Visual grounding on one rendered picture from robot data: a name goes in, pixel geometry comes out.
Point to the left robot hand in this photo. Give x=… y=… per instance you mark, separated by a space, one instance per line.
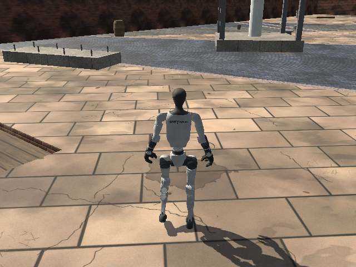
x=152 y=155

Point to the right robot hand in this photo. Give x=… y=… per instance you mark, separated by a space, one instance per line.
x=210 y=159

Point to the robot left thigh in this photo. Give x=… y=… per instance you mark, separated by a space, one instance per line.
x=165 y=163

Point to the left robot forearm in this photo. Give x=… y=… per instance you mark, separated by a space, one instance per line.
x=150 y=146

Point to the right robot upper arm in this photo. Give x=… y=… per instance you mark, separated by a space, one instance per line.
x=199 y=127

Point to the right robot forearm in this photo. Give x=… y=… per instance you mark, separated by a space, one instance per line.
x=206 y=148

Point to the robot left foot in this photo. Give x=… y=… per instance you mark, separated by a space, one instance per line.
x=162 y=218

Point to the left robot upper arm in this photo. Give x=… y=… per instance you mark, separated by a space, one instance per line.
x=158 y=126

